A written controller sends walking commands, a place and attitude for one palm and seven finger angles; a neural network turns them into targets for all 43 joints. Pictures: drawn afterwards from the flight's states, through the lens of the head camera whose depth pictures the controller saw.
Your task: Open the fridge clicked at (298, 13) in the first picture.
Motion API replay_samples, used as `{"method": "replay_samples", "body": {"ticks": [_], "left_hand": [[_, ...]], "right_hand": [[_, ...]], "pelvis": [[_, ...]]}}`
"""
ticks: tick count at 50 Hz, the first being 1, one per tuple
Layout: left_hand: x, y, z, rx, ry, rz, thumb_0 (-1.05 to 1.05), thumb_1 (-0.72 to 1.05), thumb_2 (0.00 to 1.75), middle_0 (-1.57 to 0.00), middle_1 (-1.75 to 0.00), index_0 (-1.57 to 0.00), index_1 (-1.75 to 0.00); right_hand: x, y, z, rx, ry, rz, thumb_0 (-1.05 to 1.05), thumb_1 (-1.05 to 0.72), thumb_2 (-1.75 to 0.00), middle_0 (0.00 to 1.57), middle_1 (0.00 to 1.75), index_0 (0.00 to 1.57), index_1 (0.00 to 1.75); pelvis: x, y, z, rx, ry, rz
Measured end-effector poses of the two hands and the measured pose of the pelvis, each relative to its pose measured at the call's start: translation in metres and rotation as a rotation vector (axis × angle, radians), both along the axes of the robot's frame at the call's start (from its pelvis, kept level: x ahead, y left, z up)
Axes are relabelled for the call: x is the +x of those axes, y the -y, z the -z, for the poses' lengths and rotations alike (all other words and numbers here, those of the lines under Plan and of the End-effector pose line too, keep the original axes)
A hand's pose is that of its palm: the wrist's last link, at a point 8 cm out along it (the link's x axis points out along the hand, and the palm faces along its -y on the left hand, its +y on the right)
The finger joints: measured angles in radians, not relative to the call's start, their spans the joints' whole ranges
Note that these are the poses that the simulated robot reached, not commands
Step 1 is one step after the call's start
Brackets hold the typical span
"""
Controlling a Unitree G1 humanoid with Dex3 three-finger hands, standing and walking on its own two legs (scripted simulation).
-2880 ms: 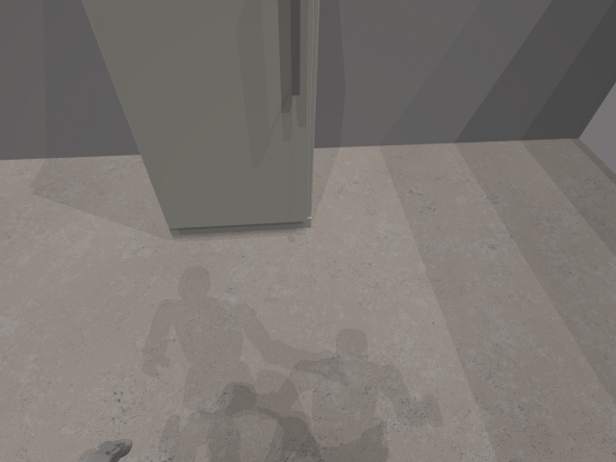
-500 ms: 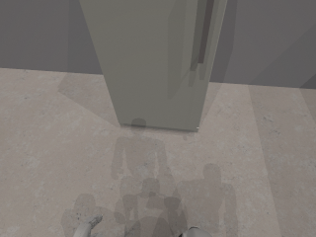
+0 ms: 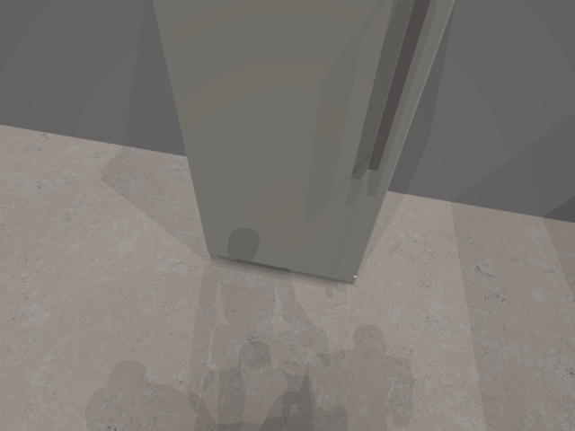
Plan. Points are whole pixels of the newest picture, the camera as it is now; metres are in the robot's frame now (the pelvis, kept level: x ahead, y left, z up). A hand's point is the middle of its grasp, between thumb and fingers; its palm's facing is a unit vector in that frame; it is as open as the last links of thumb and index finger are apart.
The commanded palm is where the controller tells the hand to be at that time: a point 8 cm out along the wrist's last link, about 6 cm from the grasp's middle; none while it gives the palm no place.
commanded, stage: take the last steps up to it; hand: right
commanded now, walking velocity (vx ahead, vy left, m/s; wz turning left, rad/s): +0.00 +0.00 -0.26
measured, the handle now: (400, 66) +0.74 -0.14 +0.17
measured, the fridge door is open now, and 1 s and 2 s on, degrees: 0 0 0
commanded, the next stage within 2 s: come to a stop and stand still in 0.88 s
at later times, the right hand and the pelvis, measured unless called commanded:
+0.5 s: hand out of the picture +0.05 -0.19 -0.17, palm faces +0.09 +0.99 -0.14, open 7.3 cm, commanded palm none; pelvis +0.06 -0.01 +0.01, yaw -4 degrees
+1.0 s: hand (367, 411) +0.21 -0.11 -0.17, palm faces +0.11 +0.98 -0.17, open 7.2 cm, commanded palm none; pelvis +0.21 +0.05 +0.01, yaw -4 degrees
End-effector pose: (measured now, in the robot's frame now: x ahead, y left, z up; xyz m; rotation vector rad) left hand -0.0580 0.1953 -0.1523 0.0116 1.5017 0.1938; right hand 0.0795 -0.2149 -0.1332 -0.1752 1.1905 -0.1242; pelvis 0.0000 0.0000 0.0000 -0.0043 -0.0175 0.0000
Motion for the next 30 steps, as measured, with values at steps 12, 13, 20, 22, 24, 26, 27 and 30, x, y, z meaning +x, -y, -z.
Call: {"method": "replay_samples", "body": {"ticks": [12,13,20,22,24,26,27,30], "left_hand": [[0.075,-0.013,-0.004,0.060,0.085,0.158,0.01,0.92,0.90,-0.20,-0.30,-0.20,-0.30],[0.081,-0.014,-0.006,0.076,0.101,0.162,0.01,0.92,0.90,-0.20,-0.30,-0.20,-0.30],[0.084,-0.017,-0.026,0.134,0.123,0.118,0.01,0.92,0.90,-0.20,-0.30,-0.20,-0.30],[0.077,-0.016,-0.029,0.127,0.078,0.116,0.01,0.91,0.90,-0.20,-0.30,-0.20,-0.30],[0.071,-0.015,-0.030,0.114,0.029,0.110,0.01,0.91,0.90,-0.20,-0.30,-0.20,-0.30],[0.068,-0.015,-0.029,0.097,-0.014,0.098,0.01,0.91,0.90,-0.20,-0.30,-0.20,-0.30],[0.067,-0.015,-0.028,0.088,-0.033,0.090,0.01,0.91,0.90,-0.20,-0.30,-0.20,-0.30],[0.069,-0.019,-0.021,0.059,-0.077,0.058,0.01,0.91,0.90,-0.20,-0.30,-0.20,-0.30]], "right_hand": [[-0.066,0.021,0.017,0.020,-0.102,0.155,-0.01,-0.93,-0.90,0.20,0.30,0.20,0.30],[-0.074,0.023,0.021,0.031,-0.129,0.164,-0.01,-0.93,-0.90,0.20,0.30,0.20,0.30],[-0.080,0.029,0.015,0.069,-0.266,0.129,0.00,-0.92,-0.90,0.20,0.30,0.20,0.30],[-0.065,0.029,0.011,0.071,-0.247,0.129,0.00,-0.92,-0.90,0.20,0.30,0.20,0.30],[-0.046,0.028,0.008,0.069,-0.222,0.127,0.01,-0.91,-0.90,0.20,0.30,0.20,0.30],[-0.024,0.025,0.007,0.065,-0.199,0.118,0.01,-0.91,-0.90,0.20,0.30,0.20,0.30],[-0.011,0.023,0.006,0.061,-0.188,0.111,0.01,-0.91,-0.90,0.20,0.30,0.20,0.30],[0.029,0.017,0.006,0.035,-0.158,0.081,0.01,-0.92,-0.90,0.20,0.30,0.20,0.30]], "pelvis": [[0.011,0.009,0.005,0.036,-0.002,0.090],[0.014,0.012,0.006,0.028,0.001,0.085],[0.039,0.021,-0.006,0.026,0.000,0.066],[0.047,0.020,-0.009,0.026,0.001,0.069],[0.056,0.017,-0.011,0.023,0.002,0.068],[0.067,0.013,-0.011,0.017,0.002,0.064],[0.073,0.010,-0.010,0.014,0.003,0.061],[0.092,-0.001,-0.005,0.004,0.005,0.049]]}}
